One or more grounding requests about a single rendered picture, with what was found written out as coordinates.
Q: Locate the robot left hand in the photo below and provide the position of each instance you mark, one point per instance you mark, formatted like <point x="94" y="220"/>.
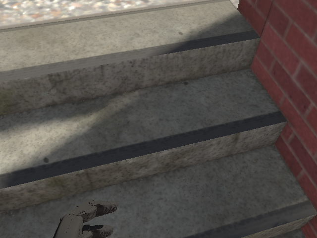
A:
<point x="71" y="225"/>

